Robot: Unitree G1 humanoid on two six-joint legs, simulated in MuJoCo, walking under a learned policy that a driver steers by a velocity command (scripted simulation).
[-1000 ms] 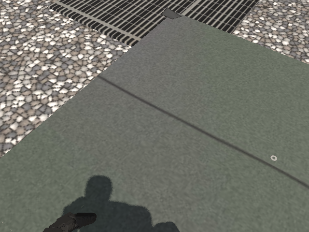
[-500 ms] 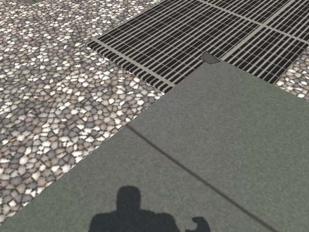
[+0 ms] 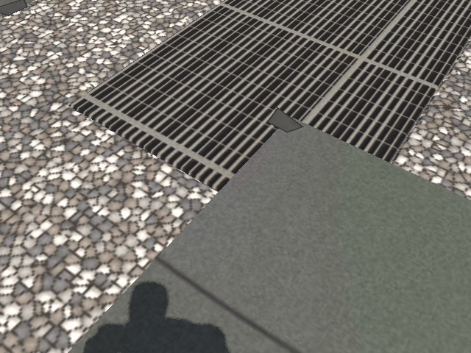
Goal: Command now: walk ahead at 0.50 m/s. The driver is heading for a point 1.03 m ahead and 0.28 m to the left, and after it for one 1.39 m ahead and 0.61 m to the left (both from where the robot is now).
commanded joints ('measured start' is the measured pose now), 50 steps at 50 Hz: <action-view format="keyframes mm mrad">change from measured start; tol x32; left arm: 1 -102 29 -1 -75 -4 -17 -12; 13 332 198 66 7 9 -27 -17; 50 -32 81 30 -84 23 -31 8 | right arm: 1 2 -173 -38 -43 9 -8 -13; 50 -90 -193 -80 -222 14 19 -22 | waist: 1 -4 103 56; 13 186 -172 -427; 22 44 -20 23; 41 -65 195 -338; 50 55 76 -16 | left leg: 1 -38 251 -113 -107 218 130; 10 142 279 -95 261 688 66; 14 -686 74 -213 1129 -352 -29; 33 -676 167 -30 435 151 -16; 38 -134 2 56 333 42 106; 41 443 405 -853 75 -120 358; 50 -157 195 -327 8 300 219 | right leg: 1 33 27 -35 -158 118 1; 10 369 135 -92 -334 -47 -107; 13 1121 -289 676 -456 -257 -334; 20 490 -122 54 -671 -73 -196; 32 767 -155 -208 -636 168 -164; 37 818 -153 -271 -267 770 -111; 38 714 -112 -291 -47 696 -77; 40 21 191 -129 606 -571 22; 50 75 38 8 77 -143 65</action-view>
